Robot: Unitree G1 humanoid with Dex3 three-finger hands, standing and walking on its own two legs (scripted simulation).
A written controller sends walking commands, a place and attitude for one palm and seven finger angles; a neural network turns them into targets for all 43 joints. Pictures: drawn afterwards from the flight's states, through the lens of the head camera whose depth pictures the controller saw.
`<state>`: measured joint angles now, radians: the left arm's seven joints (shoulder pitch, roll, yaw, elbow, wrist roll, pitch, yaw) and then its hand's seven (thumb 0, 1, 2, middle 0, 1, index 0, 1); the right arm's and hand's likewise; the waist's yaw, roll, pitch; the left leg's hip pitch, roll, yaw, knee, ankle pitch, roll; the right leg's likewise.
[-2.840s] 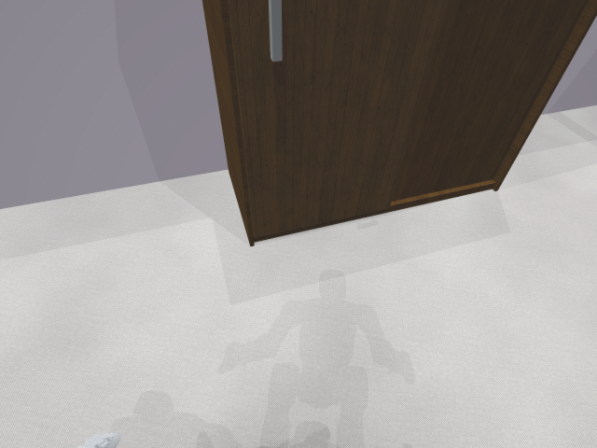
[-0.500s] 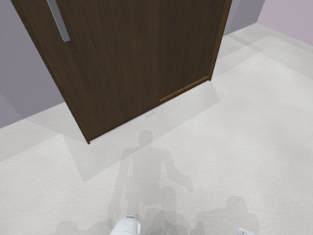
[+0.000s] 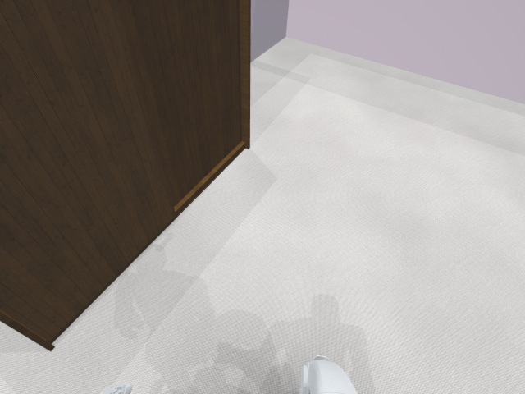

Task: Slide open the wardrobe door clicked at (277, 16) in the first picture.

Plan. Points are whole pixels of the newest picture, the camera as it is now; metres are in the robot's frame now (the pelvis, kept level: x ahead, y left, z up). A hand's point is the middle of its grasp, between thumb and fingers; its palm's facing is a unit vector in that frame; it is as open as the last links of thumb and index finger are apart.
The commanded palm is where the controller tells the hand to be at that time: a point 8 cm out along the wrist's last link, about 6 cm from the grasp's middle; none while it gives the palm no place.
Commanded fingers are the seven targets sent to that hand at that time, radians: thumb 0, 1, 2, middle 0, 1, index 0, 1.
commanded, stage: walk to a spot facing it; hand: left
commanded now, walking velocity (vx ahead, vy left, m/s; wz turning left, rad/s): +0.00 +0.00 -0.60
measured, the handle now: out of the picture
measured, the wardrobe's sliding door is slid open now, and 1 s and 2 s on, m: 0.00 0.00 0.00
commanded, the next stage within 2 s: turn to face it in 1.16 s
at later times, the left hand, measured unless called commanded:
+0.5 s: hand (195, 334) +0.25 +0.14 -0.15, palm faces -0.20 -0.94 -0.26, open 7.3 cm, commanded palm none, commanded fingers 0.00 0.90 0.90 -0.20 -0.30 -0.20 -0.30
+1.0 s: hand (188, 305) +0.32 +0.16 -0.18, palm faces -0.47 -0.86 -0.20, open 7.4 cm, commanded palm none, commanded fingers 0.00 0.90 0.90 -0.20 -0.30 -0.20 -0.30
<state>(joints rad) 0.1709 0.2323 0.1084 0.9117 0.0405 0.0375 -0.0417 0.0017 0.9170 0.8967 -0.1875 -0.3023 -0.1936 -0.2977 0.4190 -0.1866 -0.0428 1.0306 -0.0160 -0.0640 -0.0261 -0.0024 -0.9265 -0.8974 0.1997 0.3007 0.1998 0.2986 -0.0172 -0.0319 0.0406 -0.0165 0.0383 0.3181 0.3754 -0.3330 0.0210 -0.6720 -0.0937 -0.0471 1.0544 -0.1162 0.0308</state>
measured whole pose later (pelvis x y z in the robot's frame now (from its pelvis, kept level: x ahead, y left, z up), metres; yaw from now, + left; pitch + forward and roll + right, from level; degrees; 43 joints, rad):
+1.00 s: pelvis +0.17 +0.00 +0.00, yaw -34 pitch -1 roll -2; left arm 0.26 0.27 0.11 0.95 0.03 0.08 -0.03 0.01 0.91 0.90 -0.19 -0.30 -0.20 -0.30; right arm 0.23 -0.17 -0.02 0.89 -0.02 0.01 -0.03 0.00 -0.91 -0.90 0.20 0.30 0.20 0.30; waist 0.03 -0.05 0.06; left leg -0.10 0.07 0.18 0.45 -0.33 0.02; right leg -0.52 -0.03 0.01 1.11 -0.36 0.08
